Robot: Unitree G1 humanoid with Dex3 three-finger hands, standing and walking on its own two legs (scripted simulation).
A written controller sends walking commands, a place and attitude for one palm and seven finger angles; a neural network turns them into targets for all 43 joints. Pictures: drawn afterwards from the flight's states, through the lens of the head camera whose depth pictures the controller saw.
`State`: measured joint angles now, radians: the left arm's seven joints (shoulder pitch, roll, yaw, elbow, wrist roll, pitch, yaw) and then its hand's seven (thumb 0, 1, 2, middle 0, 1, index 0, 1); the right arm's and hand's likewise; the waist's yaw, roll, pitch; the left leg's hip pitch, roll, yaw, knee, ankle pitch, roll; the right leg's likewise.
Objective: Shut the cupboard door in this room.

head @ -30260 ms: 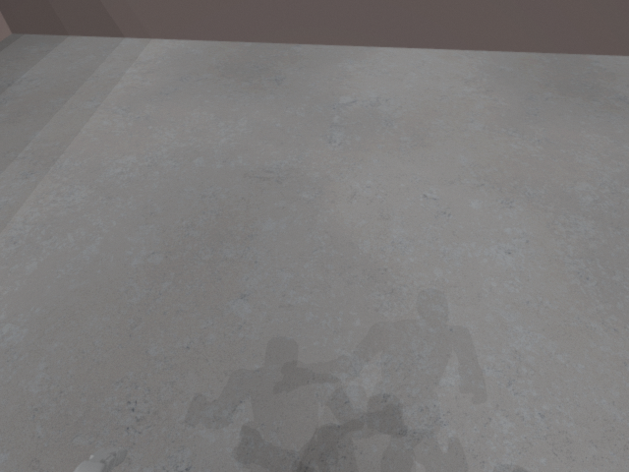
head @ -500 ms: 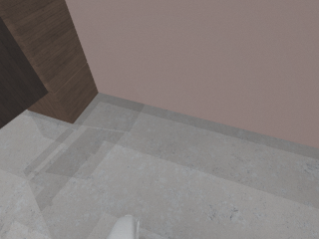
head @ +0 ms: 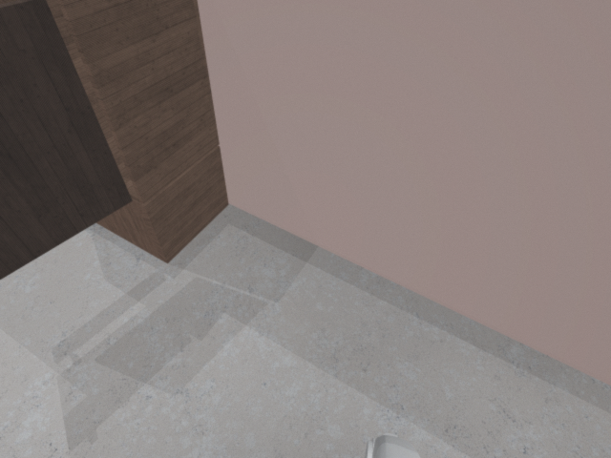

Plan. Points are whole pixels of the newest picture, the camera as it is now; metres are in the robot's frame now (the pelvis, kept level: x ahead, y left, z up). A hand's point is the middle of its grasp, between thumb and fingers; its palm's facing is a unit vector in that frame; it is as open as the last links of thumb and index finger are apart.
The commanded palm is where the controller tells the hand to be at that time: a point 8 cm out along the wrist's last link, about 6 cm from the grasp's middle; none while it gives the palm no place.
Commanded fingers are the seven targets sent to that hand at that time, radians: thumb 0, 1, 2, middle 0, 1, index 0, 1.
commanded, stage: walk to a spot facing it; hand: left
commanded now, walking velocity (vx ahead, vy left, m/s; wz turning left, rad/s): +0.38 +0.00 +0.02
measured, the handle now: out of the picture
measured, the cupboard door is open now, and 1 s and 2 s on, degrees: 81 81 81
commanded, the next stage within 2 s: turn to face it in 0.40 s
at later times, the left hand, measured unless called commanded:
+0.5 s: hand (242, 377) +0.27 +0.12 -0.16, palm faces +0.15 -0.96 -0.24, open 7.1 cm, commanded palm none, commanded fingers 0.00 0.90 0.90 -0.20 -0.30 -0.20 -0.30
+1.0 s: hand (187, 374) +0.27 +0.22 -0.18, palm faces +0.40 -0.89 -0.22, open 7.4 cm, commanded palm none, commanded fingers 0.00 0.90 0.90 -0.20 -0.30 -0.20 -0.30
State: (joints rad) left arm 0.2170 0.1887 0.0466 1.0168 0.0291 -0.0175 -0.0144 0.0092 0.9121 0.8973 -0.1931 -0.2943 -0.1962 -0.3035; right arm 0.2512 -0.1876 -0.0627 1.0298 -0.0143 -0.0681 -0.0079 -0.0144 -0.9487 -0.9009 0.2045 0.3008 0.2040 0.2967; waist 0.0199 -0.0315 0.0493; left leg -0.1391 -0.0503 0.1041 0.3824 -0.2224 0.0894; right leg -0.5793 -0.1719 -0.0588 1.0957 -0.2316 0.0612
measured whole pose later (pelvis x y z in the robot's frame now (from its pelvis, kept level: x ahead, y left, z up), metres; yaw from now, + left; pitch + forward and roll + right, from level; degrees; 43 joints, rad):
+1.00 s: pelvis +0.28 +0.00 -0.01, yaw +21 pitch +0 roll -2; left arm 0.16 0.25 0.07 0.94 0.02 0.04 0.01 0.01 0.91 0.90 -0.20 -0.29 -0.20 -0.30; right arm 0.11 -0.21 -0.05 0.91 -0.02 0.02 0.01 0.00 -0.91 -0.90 0.20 0.30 0.20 0.30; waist 0.01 -0.02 0.09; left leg -0.34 -0.03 0.04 0.50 -0.16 0.09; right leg -0.49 -0.11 -0.03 1.12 -0.40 0.09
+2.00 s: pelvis +0.28 -0.04 +0.00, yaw +50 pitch -1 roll +0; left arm 0.25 0.25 0.05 1.01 0.02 0.04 -0.01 0.01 0.91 0.90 -0.19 -0.29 -0.20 -0.30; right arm 0.15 -0.18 -0.03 0.96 -0.02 0.00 0.00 0.00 -0.91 -0.90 0.20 0.30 0.20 0.30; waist 0.04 0.00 0.05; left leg -0.15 0.01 0.01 0.45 -0.27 0.01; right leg -0.40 -0.10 -0.08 0.94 -0.45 0.06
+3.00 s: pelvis +0.39 +0.23 +0.00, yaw +52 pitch +0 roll +1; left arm 0.14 0.19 0.06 1.00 0.02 -0.01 0.00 0.01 0.91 0.90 -0.19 -0.29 -0.19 -0.30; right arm 0.32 -0.14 -0.05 1.09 -0.03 -0.07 -0.02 -0.01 -0.93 -0.90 0.20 0.30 0.20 0.30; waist 0.00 -0.03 0.04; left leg -0.07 -0.03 0.21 0.31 -0.25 0.06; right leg -0.54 -0.11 -0.08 0.89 -0.21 0.02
